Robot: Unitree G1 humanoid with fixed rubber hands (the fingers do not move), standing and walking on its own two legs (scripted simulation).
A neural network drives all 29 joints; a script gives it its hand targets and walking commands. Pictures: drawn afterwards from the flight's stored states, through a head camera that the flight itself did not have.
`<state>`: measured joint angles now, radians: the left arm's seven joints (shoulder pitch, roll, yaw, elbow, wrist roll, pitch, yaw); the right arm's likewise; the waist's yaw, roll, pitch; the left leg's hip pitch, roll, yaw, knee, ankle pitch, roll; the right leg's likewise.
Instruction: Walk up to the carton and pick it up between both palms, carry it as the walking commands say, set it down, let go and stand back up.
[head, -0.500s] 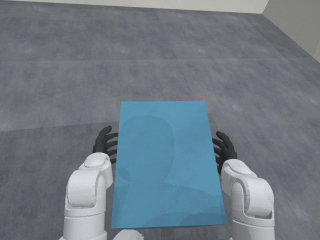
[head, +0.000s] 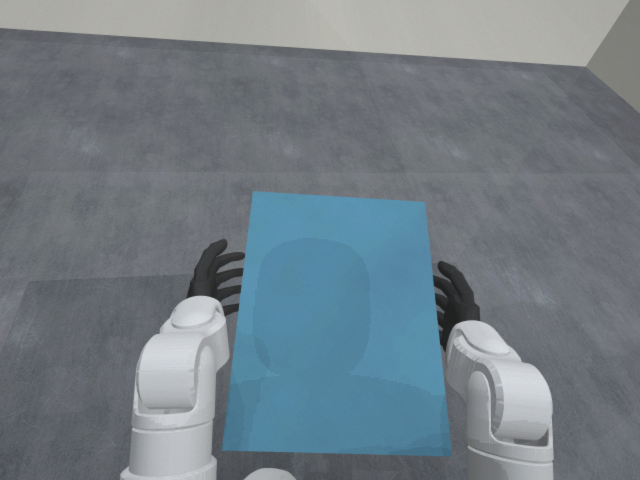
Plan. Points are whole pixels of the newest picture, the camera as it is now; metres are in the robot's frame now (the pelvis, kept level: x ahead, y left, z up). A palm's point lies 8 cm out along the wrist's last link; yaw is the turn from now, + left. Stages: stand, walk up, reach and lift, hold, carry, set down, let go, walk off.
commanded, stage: carry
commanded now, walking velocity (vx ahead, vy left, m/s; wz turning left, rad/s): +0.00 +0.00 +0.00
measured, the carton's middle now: (326, 338) +0.29 +0.01 +0.00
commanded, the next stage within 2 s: none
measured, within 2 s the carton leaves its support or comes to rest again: neither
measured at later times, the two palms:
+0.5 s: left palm (191, 145) +0.54 +0.24 +0.09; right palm (374, 182) +0.52 -0.04 +0.08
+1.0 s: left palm (191, 98) +0.68 +0.28 +0.08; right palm (349, 122) +0.68 +0.00 +0.07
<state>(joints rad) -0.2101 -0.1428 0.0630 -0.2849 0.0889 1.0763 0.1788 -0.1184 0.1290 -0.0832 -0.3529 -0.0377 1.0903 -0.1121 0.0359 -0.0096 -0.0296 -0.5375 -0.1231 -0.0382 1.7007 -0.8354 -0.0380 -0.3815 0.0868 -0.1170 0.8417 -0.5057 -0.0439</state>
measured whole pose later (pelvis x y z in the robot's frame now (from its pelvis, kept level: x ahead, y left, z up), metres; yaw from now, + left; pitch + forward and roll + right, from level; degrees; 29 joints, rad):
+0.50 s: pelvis +0.24 +0.10 +0.02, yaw -2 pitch +5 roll -3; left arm -0.22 -0.14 0.06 -0.25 0.07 0.99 0.18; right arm -0.10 0.13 -0.09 -0.34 -0.04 1.04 -0.11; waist 0.05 0.02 0.00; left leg -0.32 -0.10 0.03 0.76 -0.51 0.13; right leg -0.62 0.05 -0.06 0.93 -0.33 -0.03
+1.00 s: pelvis +0.40 +0.13 +0.02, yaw -1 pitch +4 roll -3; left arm -0.18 -0.14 0.08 -0.12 0.10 0.96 0.17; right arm -0.14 0.13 -0.09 -0.17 -0.08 1.00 -0.09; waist 0.05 0.04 -0.07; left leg -0.30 -0.06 0.08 0.77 -0.54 0.12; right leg -0.44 0.03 -0.06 0.90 -0.41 -0.03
